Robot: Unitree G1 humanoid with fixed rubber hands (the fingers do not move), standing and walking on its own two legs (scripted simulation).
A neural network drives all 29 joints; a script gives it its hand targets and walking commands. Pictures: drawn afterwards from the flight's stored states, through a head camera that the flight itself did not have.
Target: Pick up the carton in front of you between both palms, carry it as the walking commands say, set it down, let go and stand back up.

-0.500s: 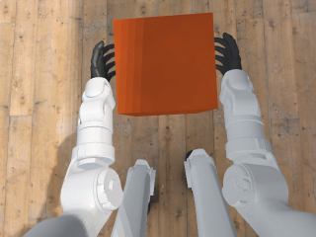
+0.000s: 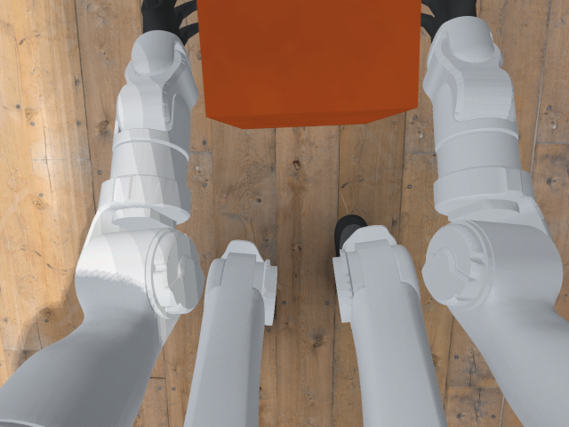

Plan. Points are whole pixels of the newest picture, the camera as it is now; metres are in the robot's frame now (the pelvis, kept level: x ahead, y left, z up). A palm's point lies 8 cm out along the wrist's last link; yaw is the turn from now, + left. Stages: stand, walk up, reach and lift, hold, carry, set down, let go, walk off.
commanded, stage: set down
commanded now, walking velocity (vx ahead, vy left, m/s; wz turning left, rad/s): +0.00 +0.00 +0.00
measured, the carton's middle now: (304, 41) +0.55 -0.07 -0.23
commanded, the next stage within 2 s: none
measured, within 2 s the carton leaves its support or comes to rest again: rests again in 0.60 s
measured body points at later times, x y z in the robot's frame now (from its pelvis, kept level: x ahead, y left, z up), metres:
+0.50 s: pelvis +0.00 +0.01 -0.05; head +0.38 -0.01 +0.19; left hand +0.58 +0.08 -0.23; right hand +0.54 -0.22 -0.23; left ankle +0.08 +0.12 -0.41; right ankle +0.13 -0.13 -0.41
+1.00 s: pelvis -0.01 +0.00 -0.07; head +0.37 -0.02 +0.18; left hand +0.57 +0.09 -0.24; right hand +0.53 -0.22 -0.24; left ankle +0.08 +0.11 -0.41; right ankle +0.13 -0.13 -0.41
